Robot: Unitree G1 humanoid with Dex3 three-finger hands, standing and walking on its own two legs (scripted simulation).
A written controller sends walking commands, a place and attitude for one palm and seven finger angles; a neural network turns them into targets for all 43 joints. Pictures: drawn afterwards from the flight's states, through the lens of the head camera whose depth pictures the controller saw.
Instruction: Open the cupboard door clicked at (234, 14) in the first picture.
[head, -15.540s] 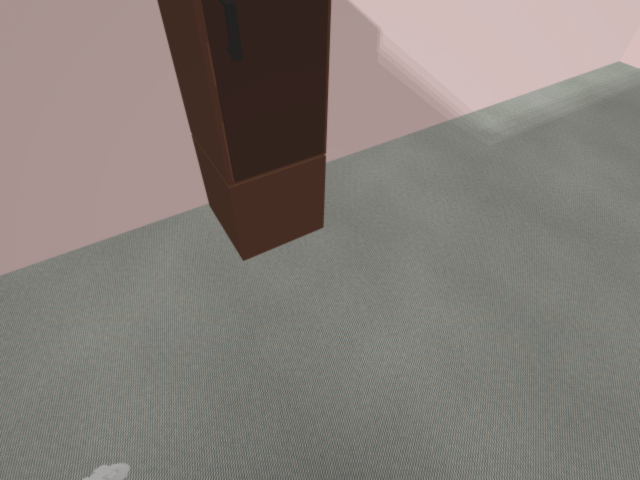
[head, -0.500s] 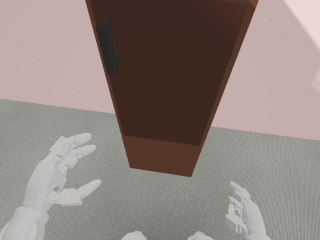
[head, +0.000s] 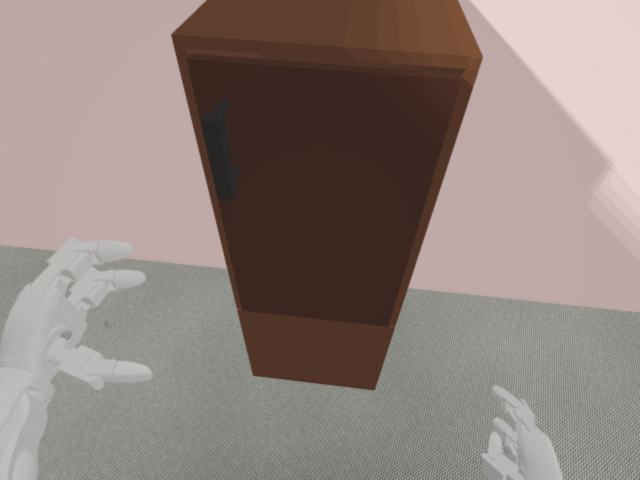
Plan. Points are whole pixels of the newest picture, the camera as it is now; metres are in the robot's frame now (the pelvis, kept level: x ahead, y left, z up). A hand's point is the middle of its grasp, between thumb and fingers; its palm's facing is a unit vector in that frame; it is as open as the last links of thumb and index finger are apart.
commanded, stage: raise the hand with hooked fingers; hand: left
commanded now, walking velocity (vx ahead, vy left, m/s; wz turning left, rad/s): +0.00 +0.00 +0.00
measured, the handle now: (225, 150) +0.51 +0.18 +0.16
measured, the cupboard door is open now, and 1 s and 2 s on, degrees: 0 0 0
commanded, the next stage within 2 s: move the hooked fingers beside the handle in 0.90 s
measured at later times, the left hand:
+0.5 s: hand (90, 236) +0.30 +0.27 +0.18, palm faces +0.04 -1.00 -0.07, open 14.0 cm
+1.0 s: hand (103, 248) +0.30 +0.25 +0.17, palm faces +0.03 -1.00 -0.05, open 14.0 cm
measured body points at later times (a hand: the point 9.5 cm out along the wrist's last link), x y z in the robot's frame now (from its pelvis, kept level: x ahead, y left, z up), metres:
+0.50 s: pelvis +0.00 -0.01 +0.02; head -0.01 -0.03 +0.47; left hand +0.30 +0.32 +0.19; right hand +0.16 -0.25 -0.06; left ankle -0.03 +0.10 -0.72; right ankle +0.02 -0.12 -0.72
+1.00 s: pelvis +0.00 -0.02 +0.02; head -0.01 -0.03 +0.47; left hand +0.29 +0.31 +0.18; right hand +0.18 -0.25 -0.05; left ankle -0.03 +0.10 -0.72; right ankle +0.02 -0.12 -0.72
